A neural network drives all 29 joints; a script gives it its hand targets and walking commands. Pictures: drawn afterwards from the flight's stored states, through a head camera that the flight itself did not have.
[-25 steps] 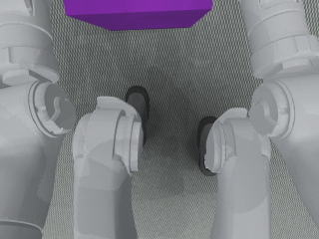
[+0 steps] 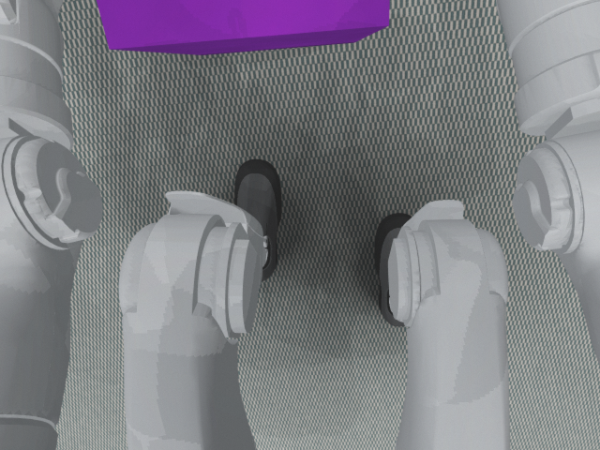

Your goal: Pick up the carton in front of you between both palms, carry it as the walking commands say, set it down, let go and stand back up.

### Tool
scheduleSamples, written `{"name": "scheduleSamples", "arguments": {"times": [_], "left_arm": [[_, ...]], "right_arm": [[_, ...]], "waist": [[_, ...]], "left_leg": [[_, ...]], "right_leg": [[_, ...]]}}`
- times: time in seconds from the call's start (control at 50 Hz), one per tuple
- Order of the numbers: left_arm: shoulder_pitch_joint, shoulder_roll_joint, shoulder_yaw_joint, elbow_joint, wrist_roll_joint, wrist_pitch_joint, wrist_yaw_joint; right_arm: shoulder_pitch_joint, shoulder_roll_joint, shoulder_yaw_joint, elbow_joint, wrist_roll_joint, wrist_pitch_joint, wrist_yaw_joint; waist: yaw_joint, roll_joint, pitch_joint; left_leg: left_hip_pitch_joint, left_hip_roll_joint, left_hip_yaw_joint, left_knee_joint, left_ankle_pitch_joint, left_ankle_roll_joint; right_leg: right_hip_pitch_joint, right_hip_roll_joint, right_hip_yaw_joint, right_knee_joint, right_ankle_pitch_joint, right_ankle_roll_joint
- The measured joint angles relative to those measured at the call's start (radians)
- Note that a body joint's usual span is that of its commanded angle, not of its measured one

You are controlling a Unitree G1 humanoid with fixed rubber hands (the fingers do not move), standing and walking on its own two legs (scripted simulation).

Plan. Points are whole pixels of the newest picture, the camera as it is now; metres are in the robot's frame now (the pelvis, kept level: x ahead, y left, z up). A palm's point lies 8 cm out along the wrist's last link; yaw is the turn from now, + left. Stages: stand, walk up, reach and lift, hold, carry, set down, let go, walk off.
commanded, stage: set down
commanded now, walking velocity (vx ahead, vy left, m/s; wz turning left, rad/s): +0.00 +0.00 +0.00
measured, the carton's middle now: out of the picture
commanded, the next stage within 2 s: let go in 1.04 s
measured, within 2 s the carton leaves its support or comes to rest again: neither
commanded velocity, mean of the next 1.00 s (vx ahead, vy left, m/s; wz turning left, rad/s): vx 0.00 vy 0.00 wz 0.00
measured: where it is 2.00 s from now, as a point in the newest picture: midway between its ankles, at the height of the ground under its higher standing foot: (329, 264)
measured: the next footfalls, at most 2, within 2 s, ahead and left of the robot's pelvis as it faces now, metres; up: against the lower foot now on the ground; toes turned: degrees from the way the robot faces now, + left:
none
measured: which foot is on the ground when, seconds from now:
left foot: down 0.00-1.00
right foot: down 0.00-1.00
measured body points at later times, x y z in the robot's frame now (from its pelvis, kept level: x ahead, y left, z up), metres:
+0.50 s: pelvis +0.00 +0.00 +0.09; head +0.35 +0.08 +0.36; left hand +0.54 +0.34 -0.03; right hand +0.62 -0.04 -0.02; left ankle +0.14 +0.13 -0.34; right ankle +0.08 -0.12 -0.34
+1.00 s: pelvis +0.03 +0.01 +0.22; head +0.36 +0.08 +0.52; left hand +0.54 +0.35 +0.12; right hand +0.62 -0.05 +0.12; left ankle +0.14 +0.13 -0.34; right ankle +0.08 -0.12 -0.34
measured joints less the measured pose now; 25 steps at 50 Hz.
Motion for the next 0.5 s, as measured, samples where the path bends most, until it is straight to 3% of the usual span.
{"name": "scheduleSamples", "arguments": {"times": [0.2, 0.38, 0.5], "left_arm": [[0.001, -0.014, -0.043, -0.176, -0.043, 0.093, 0.012], [0.067, -0.058, -0.050, -0.175, 0.026, 0.154, 0.004], [0.118, -0.089, -0.014, -0.204, 0.067, 0.160, 0.000]], "right_arm": [[0.045, 0.027, -0.030, -0.184, -0.024, 0.088, -0.053], [0.058, 0.067, -0.211, -0.056, -0.129, 0.119, -0.022], [0.113, 0.075, -0.248, -0.068, -0.154, 0.109, -0.001]], "waist": [[0.010, -0.015, -0.033], [0.009, -0.022, -0.251], [0.000, -0.019, -0.344]], "left_leg": [[0.053, -0.031, -0.017, -0.068, 0.026, -0.015], [0.095, -0.058, -0.041, -0.221, 0.050, -0.022], [0.119, -0.057, -0.036, -0.305, 0.059, -0.013]], "right_leg": [[0.060, -0.031, -0.021, -0.065, 0.015, -0.020], [0.111, -0.060, -0.042, -0.239, 0.049, -0.032], [0.133, -0.062, -0.033, -0.334, 0.071, -0.026]]}}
